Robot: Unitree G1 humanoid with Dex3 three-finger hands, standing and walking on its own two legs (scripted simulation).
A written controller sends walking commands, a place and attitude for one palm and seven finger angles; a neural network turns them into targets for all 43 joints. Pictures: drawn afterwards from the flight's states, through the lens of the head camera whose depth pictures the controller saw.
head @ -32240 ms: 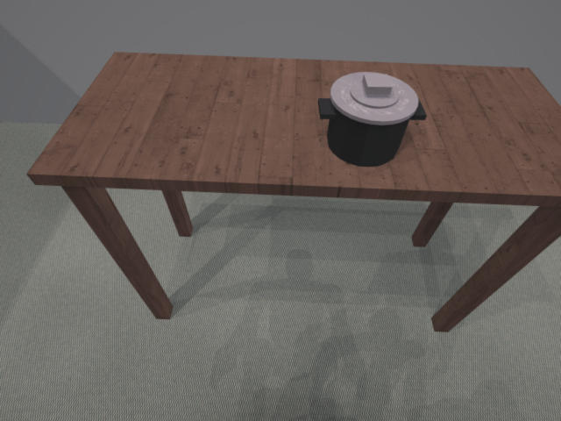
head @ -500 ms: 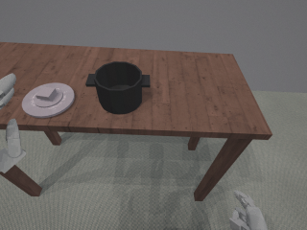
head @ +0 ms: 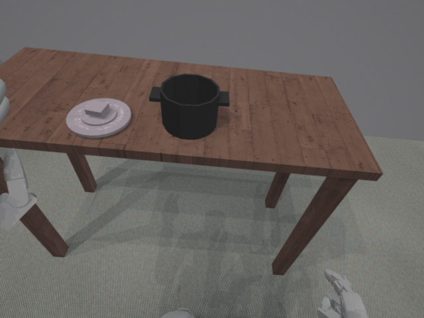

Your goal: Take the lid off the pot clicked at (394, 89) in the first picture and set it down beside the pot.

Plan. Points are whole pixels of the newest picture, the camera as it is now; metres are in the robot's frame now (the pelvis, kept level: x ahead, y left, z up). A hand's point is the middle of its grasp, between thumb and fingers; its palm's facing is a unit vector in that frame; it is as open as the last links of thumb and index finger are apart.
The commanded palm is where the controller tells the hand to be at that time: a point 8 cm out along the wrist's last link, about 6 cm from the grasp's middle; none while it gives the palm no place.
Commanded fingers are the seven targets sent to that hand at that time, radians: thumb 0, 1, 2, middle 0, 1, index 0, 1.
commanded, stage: step back with the hand held close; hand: left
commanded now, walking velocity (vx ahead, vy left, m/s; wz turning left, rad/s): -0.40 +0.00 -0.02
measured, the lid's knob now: (97, 108) +0.57 +0.33 +0.07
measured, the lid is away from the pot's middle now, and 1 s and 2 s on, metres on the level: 0.24 0.24 0.24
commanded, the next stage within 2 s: stop stepping back and stand still in 0.36 s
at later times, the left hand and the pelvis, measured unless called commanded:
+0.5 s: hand out of the picture +0.10 +0.27 +0.24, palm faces +0.28 -0.92 -0.27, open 7.4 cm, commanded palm +0.01 +0.33 +0.25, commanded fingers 0.00 0.90 0.90 -0.20 -0.30 -0.20 -0.30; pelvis -0.14 +0.06 -0.01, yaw -5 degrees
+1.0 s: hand out of the picture -0.06 +0.34 +0.23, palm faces +0.35 -0.90 -0.27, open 7.5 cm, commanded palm -0.13 +0.39 +0.25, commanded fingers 0.00 0.90 0.90 -0.20 -0.30 -0.20 -0.30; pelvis -0.29 +0.13 +0.00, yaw -5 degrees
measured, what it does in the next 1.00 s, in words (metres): walks backwards: right foot, then left foot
